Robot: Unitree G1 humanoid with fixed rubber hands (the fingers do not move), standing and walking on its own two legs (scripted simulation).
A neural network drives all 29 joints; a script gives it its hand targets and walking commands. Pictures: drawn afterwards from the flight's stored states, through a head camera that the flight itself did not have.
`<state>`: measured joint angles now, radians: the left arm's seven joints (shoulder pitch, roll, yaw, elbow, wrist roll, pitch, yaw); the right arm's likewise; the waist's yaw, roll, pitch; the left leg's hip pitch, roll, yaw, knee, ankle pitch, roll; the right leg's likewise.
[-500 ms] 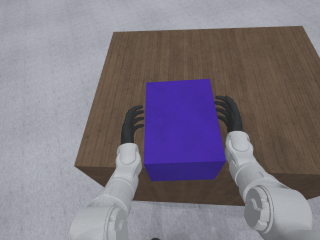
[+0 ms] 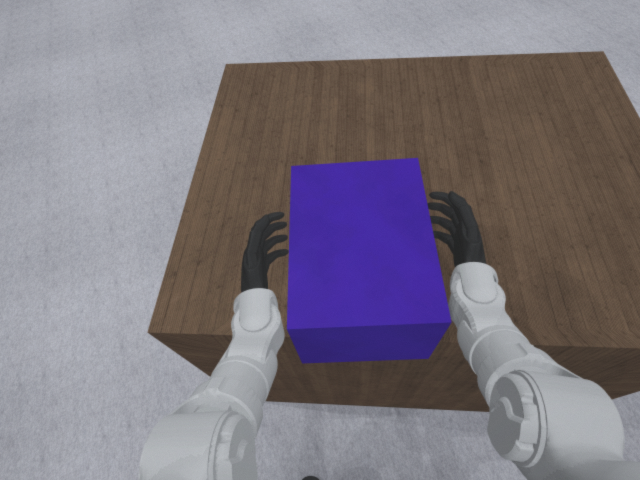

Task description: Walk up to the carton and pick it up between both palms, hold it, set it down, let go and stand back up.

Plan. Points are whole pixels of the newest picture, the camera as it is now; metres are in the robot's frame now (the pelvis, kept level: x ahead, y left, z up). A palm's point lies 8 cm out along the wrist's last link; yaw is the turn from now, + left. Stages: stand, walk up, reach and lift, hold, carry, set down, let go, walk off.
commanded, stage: reach and lift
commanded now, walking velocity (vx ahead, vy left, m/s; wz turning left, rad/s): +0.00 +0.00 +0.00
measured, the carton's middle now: (359, 261) +0.41 +0.01 -0.05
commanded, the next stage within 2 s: none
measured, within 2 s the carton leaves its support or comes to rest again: leaves its support in 0.58 s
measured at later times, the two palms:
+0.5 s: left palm (259, 282) +0.36 +0.14 -0.01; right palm (468, 256) +0.40 -0.13 +0.00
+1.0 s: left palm (259, 287) +0.34 +0.13 +0.02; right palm (484, 253) +0.39 -0.13 +0.04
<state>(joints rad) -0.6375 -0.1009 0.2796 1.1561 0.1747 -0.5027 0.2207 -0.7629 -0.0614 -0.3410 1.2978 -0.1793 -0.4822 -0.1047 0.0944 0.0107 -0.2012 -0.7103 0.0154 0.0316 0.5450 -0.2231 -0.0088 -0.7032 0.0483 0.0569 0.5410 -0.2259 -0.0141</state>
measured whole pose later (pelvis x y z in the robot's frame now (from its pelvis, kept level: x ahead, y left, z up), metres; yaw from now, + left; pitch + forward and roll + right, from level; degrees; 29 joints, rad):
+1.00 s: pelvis -0.03 -0.01 +0.00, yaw +0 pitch +20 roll +0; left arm -0.61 -0.10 0.27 1.09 0.06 -0.37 0.20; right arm -0.76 -0.06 -0.21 1.21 -0.18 -0.28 -0.15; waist 0.06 0.01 -0.27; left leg -0.71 0.03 0.03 0.55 -0.19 -0.01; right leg -0.70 0.06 0.06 0.54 -0.19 -0.02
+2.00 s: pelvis -0.04 -0.01 +0.01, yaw +0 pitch +6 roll +0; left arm -0.63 -0.05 0.21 0.56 0.15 0.35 0.13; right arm -0.76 -0.05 -0.08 0.86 0.04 0.21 -0.21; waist 0.01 -0.01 -0.18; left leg -0.43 0.03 0.03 0.53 -0.20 -0.01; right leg -0.43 0.06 0.06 0.53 -0.20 -0.02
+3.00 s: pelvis -0.04 -0.01 +0.01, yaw +0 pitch +2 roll +0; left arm -0.64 -0.05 0.21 0.36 0.18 0.54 0.09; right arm -0.74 -0.04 -0.07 0.66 0.09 0.36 -0.23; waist -0.01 -0.01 -0.14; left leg -0.35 0.03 0.03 0.50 -0.19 -0.01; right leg -0.34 0.06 0.06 0.49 -0.19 -0.01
